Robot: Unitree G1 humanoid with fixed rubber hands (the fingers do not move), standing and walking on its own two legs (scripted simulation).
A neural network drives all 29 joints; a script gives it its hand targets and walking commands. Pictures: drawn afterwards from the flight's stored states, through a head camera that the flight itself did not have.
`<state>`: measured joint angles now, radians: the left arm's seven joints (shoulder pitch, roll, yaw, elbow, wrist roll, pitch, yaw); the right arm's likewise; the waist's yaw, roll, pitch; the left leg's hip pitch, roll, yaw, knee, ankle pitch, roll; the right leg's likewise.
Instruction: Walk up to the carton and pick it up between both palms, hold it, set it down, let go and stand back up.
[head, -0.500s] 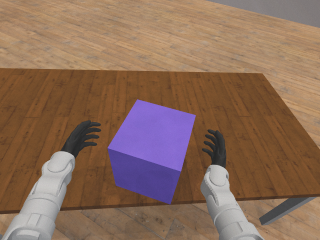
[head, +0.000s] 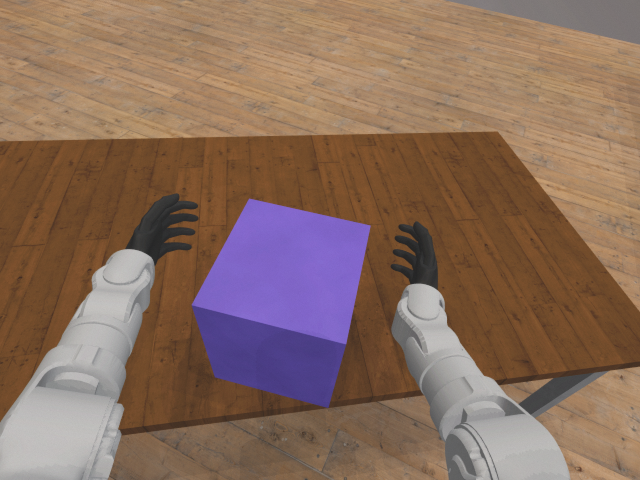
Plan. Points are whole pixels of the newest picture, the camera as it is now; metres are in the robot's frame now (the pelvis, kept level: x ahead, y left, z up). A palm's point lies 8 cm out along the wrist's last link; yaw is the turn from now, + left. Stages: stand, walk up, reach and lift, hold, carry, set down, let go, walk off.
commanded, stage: reach and lift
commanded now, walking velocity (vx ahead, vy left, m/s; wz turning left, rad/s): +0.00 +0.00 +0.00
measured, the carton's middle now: (289, 304) +0.42 +0.01 -0.08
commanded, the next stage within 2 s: none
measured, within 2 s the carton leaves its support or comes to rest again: neither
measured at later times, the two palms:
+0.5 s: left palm (168, 269) +0.43 +0.18 +0.01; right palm (411, 308) +0.35 -0.16 +0.00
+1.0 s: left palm (180, 282) +0.44 +0.18 -0.03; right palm (394, 314) +0.36 -0.15 -0.03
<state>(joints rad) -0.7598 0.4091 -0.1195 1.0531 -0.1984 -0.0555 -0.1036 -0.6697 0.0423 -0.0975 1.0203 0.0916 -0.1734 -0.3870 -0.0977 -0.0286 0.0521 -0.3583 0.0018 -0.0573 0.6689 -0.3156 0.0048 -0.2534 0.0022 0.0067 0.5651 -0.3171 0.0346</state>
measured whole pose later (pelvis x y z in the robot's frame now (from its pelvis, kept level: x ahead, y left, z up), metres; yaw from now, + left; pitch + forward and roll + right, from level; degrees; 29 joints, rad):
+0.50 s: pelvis +0.00 +0.01 -0.01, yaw -1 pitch +13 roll -3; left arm -0.85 0.33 -0.07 1.34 -0.20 -0.23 -0.10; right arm -0.76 0.04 -0.15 1.35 0.11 -0.40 -0.36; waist -0.12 0.00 -0.09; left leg -0.64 0.01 -0.06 0.70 -0.29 0.00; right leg -0.53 0.01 0.01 0.57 -0.28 0.04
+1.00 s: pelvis -0.01 +0.04 -0.02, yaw -3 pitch +24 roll -6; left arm -0.89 0.26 0.00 1.38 -0.11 -0.42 -0.04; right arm -0.82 0.04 -0.36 1.43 0.03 -0.58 -0.25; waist -0.12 0.02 -0.16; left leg -0.91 0.01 -0.06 0.77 -0.29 0.02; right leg -0.76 0.01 0.01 0.57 -0.24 0.05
